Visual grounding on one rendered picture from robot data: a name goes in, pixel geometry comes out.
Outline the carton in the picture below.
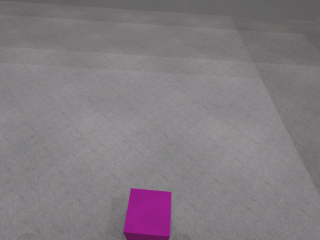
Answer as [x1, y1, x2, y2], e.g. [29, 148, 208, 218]
[123, 188, 172, 240]

